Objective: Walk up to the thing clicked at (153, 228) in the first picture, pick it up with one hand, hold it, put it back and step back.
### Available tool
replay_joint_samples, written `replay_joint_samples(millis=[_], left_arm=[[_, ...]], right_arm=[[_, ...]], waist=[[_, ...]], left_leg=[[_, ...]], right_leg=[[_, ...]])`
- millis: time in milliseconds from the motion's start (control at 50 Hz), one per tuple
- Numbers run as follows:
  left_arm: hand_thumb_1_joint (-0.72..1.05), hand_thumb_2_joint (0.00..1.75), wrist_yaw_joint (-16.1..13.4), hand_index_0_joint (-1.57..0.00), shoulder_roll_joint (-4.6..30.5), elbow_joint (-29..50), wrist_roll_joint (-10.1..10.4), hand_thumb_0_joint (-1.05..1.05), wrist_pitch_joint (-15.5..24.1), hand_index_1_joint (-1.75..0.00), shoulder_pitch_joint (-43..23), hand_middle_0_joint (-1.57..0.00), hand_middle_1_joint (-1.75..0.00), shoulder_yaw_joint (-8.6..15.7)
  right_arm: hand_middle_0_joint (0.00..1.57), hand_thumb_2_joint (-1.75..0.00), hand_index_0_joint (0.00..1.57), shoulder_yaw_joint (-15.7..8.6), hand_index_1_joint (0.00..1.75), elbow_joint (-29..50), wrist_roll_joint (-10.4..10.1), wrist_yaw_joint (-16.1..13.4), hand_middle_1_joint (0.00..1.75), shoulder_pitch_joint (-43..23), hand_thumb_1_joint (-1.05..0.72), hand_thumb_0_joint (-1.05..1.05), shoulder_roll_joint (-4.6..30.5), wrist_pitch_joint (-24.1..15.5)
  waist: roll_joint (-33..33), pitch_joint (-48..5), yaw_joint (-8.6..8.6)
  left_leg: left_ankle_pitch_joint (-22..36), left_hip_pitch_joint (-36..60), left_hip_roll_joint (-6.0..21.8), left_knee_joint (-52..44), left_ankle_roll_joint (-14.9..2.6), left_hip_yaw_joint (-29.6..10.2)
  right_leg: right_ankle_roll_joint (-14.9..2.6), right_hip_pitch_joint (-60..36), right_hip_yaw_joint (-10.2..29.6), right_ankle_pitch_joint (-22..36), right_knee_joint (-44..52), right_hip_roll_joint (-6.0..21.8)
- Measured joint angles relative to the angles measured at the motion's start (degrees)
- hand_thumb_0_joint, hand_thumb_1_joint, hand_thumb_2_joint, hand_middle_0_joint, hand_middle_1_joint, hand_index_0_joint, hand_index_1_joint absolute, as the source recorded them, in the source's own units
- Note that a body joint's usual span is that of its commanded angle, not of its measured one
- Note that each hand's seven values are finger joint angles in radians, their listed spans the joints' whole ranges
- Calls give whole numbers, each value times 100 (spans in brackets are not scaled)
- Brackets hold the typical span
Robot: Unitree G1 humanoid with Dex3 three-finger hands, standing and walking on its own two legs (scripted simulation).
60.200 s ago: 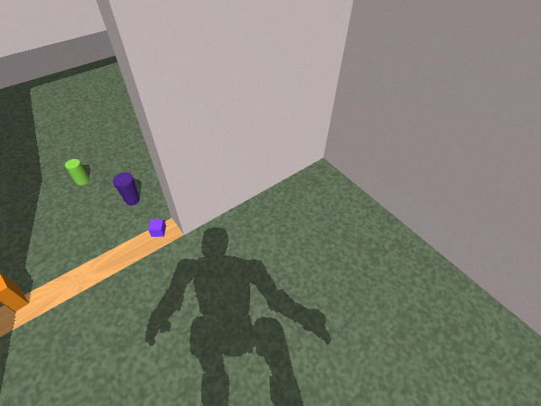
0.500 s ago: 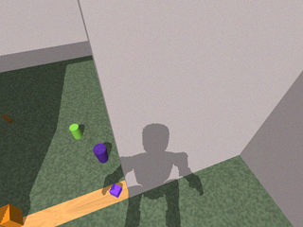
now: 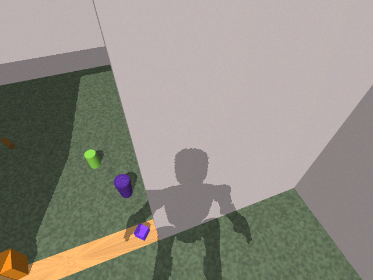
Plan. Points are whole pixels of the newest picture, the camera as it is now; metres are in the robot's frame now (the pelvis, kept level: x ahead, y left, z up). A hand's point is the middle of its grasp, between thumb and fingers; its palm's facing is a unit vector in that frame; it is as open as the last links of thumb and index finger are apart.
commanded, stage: stand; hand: left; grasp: from above
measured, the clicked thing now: (141, 231) +0.45 +0.24 -0.75
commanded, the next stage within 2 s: step back in 0.30 s
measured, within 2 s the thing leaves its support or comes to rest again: neither
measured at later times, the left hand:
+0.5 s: hand out of the picture +0.08 +0.28 -0.16, palm faces +0.01 -0.92 -0.38, open 7.4 cm
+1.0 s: hand out of the picture +0.05 +0.32 -0.18, palm faces -0.09 -0.91 -0.40, open 7.4 cm
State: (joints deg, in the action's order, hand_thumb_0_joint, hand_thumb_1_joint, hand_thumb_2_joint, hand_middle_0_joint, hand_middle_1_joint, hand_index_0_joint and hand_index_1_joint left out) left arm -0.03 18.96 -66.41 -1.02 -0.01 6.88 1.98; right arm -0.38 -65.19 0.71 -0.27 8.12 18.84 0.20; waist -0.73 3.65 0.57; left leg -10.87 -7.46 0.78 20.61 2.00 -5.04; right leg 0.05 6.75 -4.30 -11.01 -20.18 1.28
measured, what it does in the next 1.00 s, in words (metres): walks backwards: right foot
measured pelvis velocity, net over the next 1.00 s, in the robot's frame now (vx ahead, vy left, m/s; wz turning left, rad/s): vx -0.08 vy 0.06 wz -0.06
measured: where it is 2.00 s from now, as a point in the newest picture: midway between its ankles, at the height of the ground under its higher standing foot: outside the picture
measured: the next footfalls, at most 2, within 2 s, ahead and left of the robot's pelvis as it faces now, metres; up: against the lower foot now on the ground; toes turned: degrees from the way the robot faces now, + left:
right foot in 0.96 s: -0.04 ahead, -0.05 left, +0.00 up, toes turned -1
left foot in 1.32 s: -0.13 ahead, +0.21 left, +0.00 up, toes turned -5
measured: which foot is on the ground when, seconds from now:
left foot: down 0.00-1.00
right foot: down 0.00-0.60, up 0.62-0.94, down 0.96-1.00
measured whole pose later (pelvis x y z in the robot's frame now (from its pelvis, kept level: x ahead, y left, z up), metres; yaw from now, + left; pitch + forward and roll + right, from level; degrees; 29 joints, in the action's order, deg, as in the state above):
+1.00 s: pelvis -0.08 +0.06 -0.03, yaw -4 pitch -3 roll -1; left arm -1.1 19.7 -51.6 -1.3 -1.9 5.8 4.4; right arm -2.7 -50.1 -0.1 -0.9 6.3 20.5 2.8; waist -2.4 12.6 -1.8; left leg -20.1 -18.8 0.6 41.9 -2.5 2.5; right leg -1.1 15.4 1.4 -19.4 -38.0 -3.3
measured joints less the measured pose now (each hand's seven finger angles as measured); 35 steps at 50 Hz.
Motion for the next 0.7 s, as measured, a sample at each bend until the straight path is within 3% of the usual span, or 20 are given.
replay_joint_samples(millis=[320, 420, 480, 520, 560, 580, 600, 620, 660, 700], left_arm=[[90, 90, -1, -20, -18, 97, 63, 1, 14, -30, -96, -21, -30, 4], [90, 90, -46, -20, 40, 486, 130, 0, -31, -30, -263, -21, -30, 188], [90, 90, -76, -20, 100, 731, 42, 1, -92, -30, -315, -21, -30, 244], [90, 90, -97, -20, 168, 868, -12, 1, -126, -30, -340, -21, -30, 259], [90, 90, -118, -20, 261, 998, -41, 1, -166, -30, -406, -21, -30, 256], [90, 90, -124, -20, 304, 1075, -33, 1, -191, -30, -447, -21, -30, 249], [90, 90, -126, -20, 345, 1154, -6, 1, -221, -30, -510, -21, -30, 248], [90, 90, -139, -20, 406, 1219, 31, 1, -256, -30, -615, -21, -30, 265], [90, 90, -196, -20, 487, 1347, 65, 1, -317, -30, -745, -21, -30, 301], [91, 90, -240, -20, 485, 1417, 72, 1, -336, -30, -744, -21, -30, 294]], right_arm=[[20, -90, 20, 49, 30, 100, -10, -5, 30, -145, -91, 1, 43, -2], [21, -90, 20, -85, 30, 478, -69, 20, 30, -396, -91, 1, 200, 123], [20, -90, 20, -187, 30, 710, -69, 57, 30, -387, -91, 0, 308, 225], [20, -90, 20, -236, 30, 839, -80, 97, 30, -304, -91, 0, 362, 267], [20, -90, 20, -276, 30, 930, -78, 121, 30, -178, -91, 0, 398, 262], [20, -90, 20, -296, 30, 965, -63, 123, 30, -99, -91, 0, 423, 243], [20, -90, 20, -329, 30, 979, -24, 109, 30, -34, -91, 0, 435, 215], [20, -90, 20, -360, 30, 961, 25, 85, 30, -18, -91, 0, 378, 199], [20, -90, 20, -334, 30, 956, 85, 73, 30, 18, -91, 0, 236, 199], [20, -90, 20, -292, 30, 1001, 88, 66, 30, 82, -91, 0, 135, 215]], waist=[[-13, -29, -4], [-56, 393, -75], [35, 543, -69], [102, 558, -112], [161, 558, -171], [159, 556, -208], [176, 574, -225], [287, 670, -210], [443, 848, -174], [434, 890, -228]], left_leg=[[-73, 14, 0, 27, -11, 10], [-287, -688, -76, 1192, -210, 89], [-1240, -1134, -304, 2402, -369, 201], [-1493, -1231, -349, 2736, -456, 249], [-1255, -1113, -272, 2451, -488, 297], [-780, -969, -194, 2029, -467, 305], [-960, -854, -191, 1757, -356, 293], [-1103, -861, -267, 1761, -338, 335], [-1053, -889, -328, 1770, -380, 403], [-904, -913, -290, 1638, -417, 375]], right_leg=[[2, -9, 7, -75, -32, 1], [-24, 359, -13, -192, -517, 52], [8, 627, 78, -274, -843, 211], [69, 822, 112, -329, -1046, 311], [167, 1036, 115, -416, -1304, 392], [226, 1156, 97, -487, -1480, 413], [213, 1309, 111, -572, -1716, 444], [106, 1467, 375, -907, -2055, 401], [-59, 1738, 958, -1762, -2893, 17], [-138, 1929, 1190, -2154, -3596, -404]])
